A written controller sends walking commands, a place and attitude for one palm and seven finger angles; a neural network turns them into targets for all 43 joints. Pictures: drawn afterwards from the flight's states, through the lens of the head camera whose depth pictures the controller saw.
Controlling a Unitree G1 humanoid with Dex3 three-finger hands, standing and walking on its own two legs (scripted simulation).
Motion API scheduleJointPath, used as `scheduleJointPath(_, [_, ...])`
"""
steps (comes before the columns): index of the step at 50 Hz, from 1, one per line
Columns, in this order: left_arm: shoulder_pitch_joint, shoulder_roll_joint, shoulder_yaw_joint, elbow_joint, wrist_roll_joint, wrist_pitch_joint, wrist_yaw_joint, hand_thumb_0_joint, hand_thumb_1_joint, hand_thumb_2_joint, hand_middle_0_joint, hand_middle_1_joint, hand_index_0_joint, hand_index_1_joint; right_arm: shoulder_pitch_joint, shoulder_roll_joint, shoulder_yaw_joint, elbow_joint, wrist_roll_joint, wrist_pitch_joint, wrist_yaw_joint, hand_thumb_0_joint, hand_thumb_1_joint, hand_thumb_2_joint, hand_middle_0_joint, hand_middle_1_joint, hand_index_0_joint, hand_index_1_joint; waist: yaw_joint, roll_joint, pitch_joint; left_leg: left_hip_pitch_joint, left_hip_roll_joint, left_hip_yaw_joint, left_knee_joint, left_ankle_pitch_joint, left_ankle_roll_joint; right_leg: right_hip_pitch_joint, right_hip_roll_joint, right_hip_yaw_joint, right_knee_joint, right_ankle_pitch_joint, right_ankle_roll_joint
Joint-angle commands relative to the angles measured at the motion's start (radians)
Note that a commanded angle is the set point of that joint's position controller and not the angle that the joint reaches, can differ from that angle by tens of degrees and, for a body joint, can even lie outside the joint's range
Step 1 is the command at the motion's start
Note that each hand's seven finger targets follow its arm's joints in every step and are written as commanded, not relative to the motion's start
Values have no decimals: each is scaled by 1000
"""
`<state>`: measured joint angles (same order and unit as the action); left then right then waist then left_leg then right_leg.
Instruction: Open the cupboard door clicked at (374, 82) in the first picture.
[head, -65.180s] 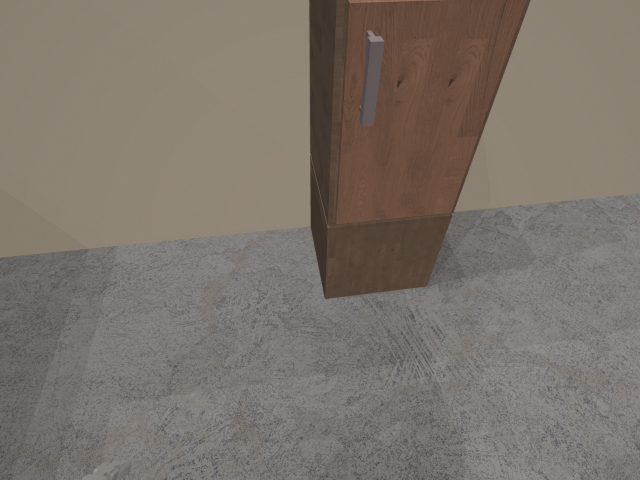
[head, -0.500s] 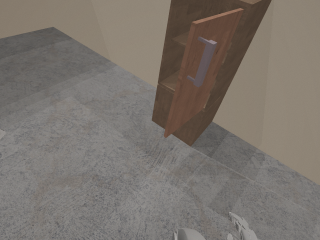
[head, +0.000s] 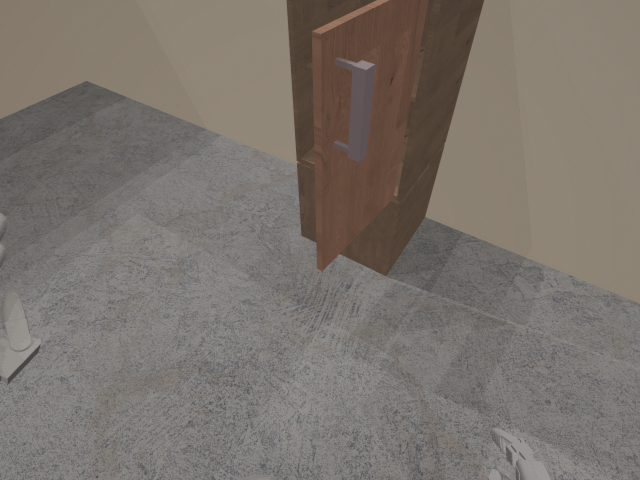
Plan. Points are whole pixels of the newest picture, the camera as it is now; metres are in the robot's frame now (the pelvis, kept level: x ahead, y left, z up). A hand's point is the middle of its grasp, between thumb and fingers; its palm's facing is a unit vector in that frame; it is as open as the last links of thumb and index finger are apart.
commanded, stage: stop stepping back and stand still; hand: left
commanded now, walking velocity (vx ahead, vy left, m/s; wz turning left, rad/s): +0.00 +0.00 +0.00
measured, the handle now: (349, 111) +0.69 -0.02 +0.11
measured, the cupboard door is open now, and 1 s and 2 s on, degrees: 85 85 85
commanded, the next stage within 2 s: let the arm hang, fingers relaxed in 0.82 s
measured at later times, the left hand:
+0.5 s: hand (87, 303) +0.25 +0.24 +0.15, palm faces +0.41 -0.72 -0.56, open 7.4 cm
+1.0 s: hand (119, 322) +0.28 +0.26 +0.07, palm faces +0.28 -0.80 -0.54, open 7.4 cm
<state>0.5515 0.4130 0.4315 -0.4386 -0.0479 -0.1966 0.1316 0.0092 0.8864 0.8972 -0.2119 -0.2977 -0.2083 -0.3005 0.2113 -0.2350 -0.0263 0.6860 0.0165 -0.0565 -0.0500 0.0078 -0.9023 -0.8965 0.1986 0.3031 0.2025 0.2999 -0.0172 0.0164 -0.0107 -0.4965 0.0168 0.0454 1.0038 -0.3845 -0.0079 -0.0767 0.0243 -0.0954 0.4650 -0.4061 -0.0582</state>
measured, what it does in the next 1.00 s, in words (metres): steps on the spot: left foot, then right foot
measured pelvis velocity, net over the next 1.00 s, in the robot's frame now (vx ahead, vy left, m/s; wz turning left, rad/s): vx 0.09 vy -0.02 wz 0.05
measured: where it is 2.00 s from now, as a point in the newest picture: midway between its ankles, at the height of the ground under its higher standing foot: outside the picture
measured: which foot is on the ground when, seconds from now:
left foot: up 0.00-0.10, down 0.12-0.38, up 0.40-0.62, down 0.64-1.00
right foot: down 0.00-0.14, up 0.16-0.34, down 0.36-1.00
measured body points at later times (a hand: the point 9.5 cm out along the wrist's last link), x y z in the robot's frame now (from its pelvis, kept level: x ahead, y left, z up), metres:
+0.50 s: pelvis +0.07 -0.03 +0.01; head +0.10 -0.06 +0.46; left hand +0.22 +0.28 +0.19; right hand +0.23 -0.25 -0.11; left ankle +0.07 +0.10 -0.70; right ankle +0.04 -0.11 -0.73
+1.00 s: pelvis +0.09 -0.02 +0.00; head +0.11 -0.04 +0.45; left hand +0.26 +0.30 +0.10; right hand +0.27 -0.25 -0.11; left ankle +0.08 +0.11 -0.72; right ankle +0.04 -0.11 -0.73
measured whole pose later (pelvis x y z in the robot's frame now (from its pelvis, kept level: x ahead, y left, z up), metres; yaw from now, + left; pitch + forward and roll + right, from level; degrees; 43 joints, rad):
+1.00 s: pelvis +0.09 -0.02 +0.00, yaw +3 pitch +3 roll +0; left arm 0.44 0.38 0.27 -0.09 0.01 -0.11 0.07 0.00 0.89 0.90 -0.21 -0.30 -0.20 -0.30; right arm 0.15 -0.25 -0.02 0.69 0.01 -0.05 0.01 0.00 -0.90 -0.90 0.20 0.30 0.20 0.30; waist 0.00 0.07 -0.02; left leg -0.39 0.01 0.02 0.71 -0.31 -0.01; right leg -0.23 -0.01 -0.10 0.54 -0.36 -0.03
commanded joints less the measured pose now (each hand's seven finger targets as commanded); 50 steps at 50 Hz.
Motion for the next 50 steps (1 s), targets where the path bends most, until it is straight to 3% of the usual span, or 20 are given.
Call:
scheduleJointPath(1, [-74,236,181,-276,-1,-89,39,0,900,900,-200,-300,-200,-300,-164,-58,-12,-207,-6,-68,-34,0,-900,-900,200,300,200,300,30,-66,41,-55,21,68,-266,72,15,91,-257,159,-64,813,-85])
scheduleJointPath(5, [-113,215,156,-334,-5,-96,52,0,900,900,-200,-300,-200,-300,-100,-81,-33,-194,-14,-105,-40,0,-900,-900,200,300,200,300,2,-8,-77,391,-53,86,-515,429,54,-51,-171,81,132,830,38])
scheduleJointPath(7, [-100,218,163,-381,-7,-102,54,0,900,900,-200,-300,-200,-300,-77,-124,-58,-203,-13,-109,-31,0,-900,-900,200,300,200,300,10,283,-206,657,200,-251,-504,892,198,-264,-37,32,488,239,109])
scheduleJointPath(8, [-124,222,164,-346,-6,-110,52,0,900,900,-200,-300,-200,-300,-67,-116,-55,-195,-19,-113,-18,0,-900,-900,200,300,200,300,11,312,-211,587,300,-419,-587,829,269,-308,17,121,652,-189,103])
scheduleJointPath(9, [-135,251,188,-326,3,-102,53,0,900,900,-200,-300,-200,-300,-85,-90,-48,-182,-36,-123,-17,0,-900,-900,200,300,200,300,7,279,-144,486,320,-470,-662,660,268,-327,3,169,678,-201,70])
scheduleJointPath(12, [-23,228,209,-250,0,-75,43,0,900,900,-200,-300,-200,-300,-98,-85,-46,-163,-20,-122,-2,0,-900,-900,200,300,200,300,21,117,-55,256,249,-270,-704,376,192,-205,-60,125,413,-97,74])
scheduleJointPath(16, [139,196,214,-140,-14,-51,29,0,900,900,-200,-300,-200,-300,-109,-84,-30,-203,1,-98,-2,0,-900,-900,200,300,200,300,27,131,-46,22,149,-100,-732,-58,93,57,-15,-8,87,48,75])
scheduleJointPath(18, [89,182,177,-135,-8,-57,19,0,900,900,-200,-300,-200,-300,-111,-77,-29,-212,0,-89,-2,0,-900,-900,200,300,200,300,12,-17,-2,-16,73,-49,-570,-80,42,24,-82,128,-97,59,42])
scheduleJointPath(20, [28,182,151,-138,-13,-39,15,0,900,900,-200,-300,-200,-300,-115,-68,-25,-209,-5,-88,-2,0,-900,-900,200,300,200,300,8,-256,16,45,-17,-51,-242,-32,4,-197,-314,518,-301,-36,-54])
scheduleJointPath(21, [-17,164,121,-166,-12,-35,16,0,900,900,-200,-300,-200,-300,-118,-84,-36,-208,5,-91,-3,0,-900,-900,200,300,200,300,10,-256,36,39,-17,-75,-117,-46,6,-220,-329,534,-292,83,-52])
scheduleJointPath(25, [-135,175,97,-182,25,-75,42,0,900,900,-200,-300,-200,-300,-116,-57,-1,-188,-7,-106,-22,0,-900,-900,200,300,200,300,16,-110,-91,34,-3,-18,-253,4,7,113,-278,250,-44,883,-61])
scheduleJointPath(30, [-97,199,121,-291,23,-76,69,0,900,900,-200,-300,-200,-300,-109,-64,-6,-224,-10,-98,-49,0,-900,-900,200,300,200,300,34,-74,-133,225,-44,27,-575,277,31,173,-215,158,102,1148,39])
scheduleJointPath(32, [-23,214,147,-354,4,-80,69,0,900,900,-200,-300,-200,-300,-92,-96,-26,-248,-3,-81,-42,0,-900,-900,200,300,200,300,25,25,-213,464,77,-51,-544,883,68,21,-135,82,213,966,99])
scheduleJointPath(35, [88,202,180,-313,11,-77,52,0,900,900,-200,-300,-200,-300,-83,-75,-40,-244,-6,-61,-8,0,-900,-900,200,300,200,300,34,217,-190,615,185,-145,-484,1316,118,-219,-27,54,128,122,81])
scheduleJointPath(38, [107,170,171,-237,11,-50,35,0,900,900,-200,-300,-200,-300,-96,-81,-41,-233,0,-52,3,0,-900,-900,200,300,200,300,17,200,-73,441,170,-100,-521,1034,62,-112,-19,13,-45,194,74])
scheduleJointPath(41, [136,176,168,-172,-1,-41,23,0,900,900,-200,-300,-200,-300,-94,-92,-37,-247,8,-41,-2,0,-900,-900,200,300,200,300,9,5,-116,275,89,-31,-429,752,14,68,-95,105,-59,836,60])
scheduleJointPath(43, [105,164,144,-159,-19,-42,24,0,900,900,-200,-300,-200,-300,-85,-80,-29,-251,16,-39,-5,0,-900,-900,200,300,200,300,9,-165,-161,134,8,-11,-304,189,-7,151,-238,215,-10,1174,13])
scheduleJointPath(45, [106,179,151,-170,-10,-44,26,0,900,900,-200,-300,-200,-300,-93,-67,-14,-250,9,-40,-11,0,-900,-900,200,300,200,300,25,-162,-160,74,11,-49,-320,-27,11,161,-285,228,-20,1074,-12])
scheduleJointPath(46, [-80,-72,-301,569,97,105,-82,0,900,900,-200,-300,-200,-300,-138,-43,-19,25,-28,-99,78,0,-900,-900,200,300,200,300,-23,-121,-101,27,80,-89,-192,5,6,-52,-359,158,41,870,-36])
scheduleJointPath(50, [-189,-67,-334,646,77,189,-117,0,900,900,-200,-300,-200,-300,-2,-73,-17,-22,-25,32,79,0,-900,-900,200,300,200,300,-27,-101,-46,191,32,-70,-327,318,27,-266,-209,59,132,489,-2])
